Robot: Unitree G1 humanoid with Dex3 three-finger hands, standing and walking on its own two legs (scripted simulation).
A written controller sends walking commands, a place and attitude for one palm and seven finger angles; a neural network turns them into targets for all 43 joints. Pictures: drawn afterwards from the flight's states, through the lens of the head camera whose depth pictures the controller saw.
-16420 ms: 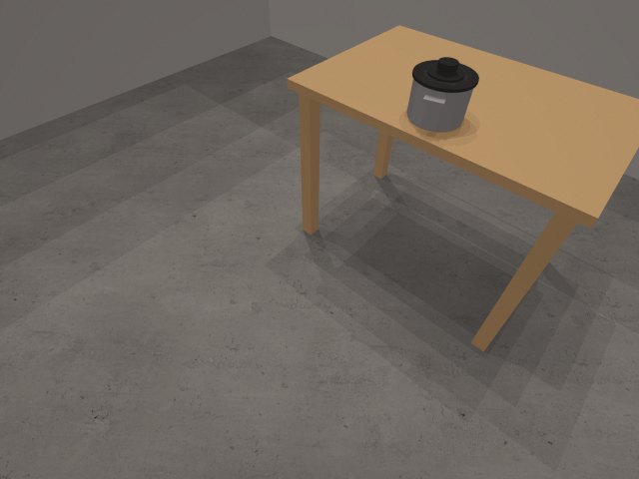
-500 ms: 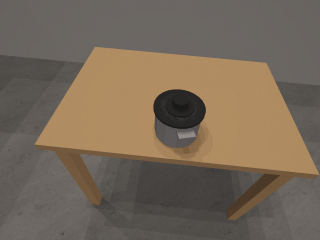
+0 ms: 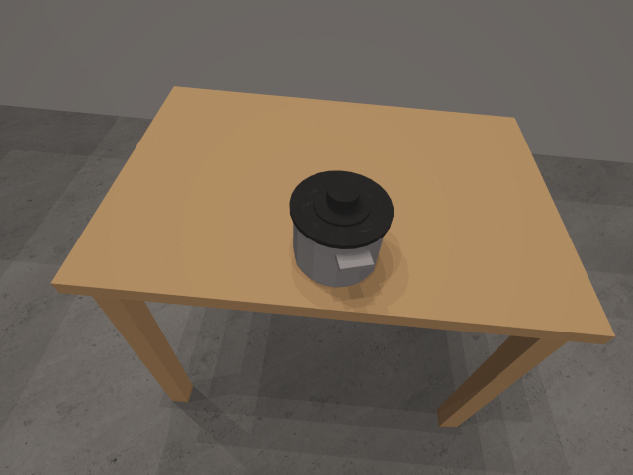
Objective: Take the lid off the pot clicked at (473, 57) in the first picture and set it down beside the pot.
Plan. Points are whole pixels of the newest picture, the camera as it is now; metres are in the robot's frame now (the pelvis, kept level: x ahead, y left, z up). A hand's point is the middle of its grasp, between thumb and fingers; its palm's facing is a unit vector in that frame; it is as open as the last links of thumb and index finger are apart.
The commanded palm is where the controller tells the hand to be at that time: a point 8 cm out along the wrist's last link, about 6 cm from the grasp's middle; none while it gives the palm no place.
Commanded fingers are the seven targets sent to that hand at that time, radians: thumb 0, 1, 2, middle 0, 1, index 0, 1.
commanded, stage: shuffle to correct the standing spot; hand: left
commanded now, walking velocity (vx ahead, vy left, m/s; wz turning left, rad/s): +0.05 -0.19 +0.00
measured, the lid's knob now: (343, 194) +0.50 +0.00 +0.07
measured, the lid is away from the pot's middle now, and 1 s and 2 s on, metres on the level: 0.00 0.00 0.00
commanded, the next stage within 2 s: come to a stop and stand still in 0.38 s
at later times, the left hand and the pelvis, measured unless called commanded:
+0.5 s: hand out of the picture +0.04 +0.13 -0.19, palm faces +0.06 -0.98 -0.18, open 7.3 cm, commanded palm none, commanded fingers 0.00 0.90 0.90 -0.20 -0.30 -0.20 -0.30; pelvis +0.02 -0.05 -0.01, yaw +1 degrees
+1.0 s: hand out of the picture +0.06 +0.16 -0.16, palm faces +0.04 -0.97 -0.24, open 7.3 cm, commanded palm none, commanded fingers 0.00 0.90 0.90 -0.20 -0.30 -0.20 -0.30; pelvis +0.03 -0.03 +0.00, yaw +0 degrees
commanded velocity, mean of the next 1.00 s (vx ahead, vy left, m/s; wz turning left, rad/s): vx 0.01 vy -0.08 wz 0.00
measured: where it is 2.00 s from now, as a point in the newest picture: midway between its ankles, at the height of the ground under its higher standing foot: outside the picture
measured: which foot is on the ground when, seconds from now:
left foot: down 0.00-0.42, up 0.44-0.64, down 0.66-1.00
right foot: down 0.00-1.00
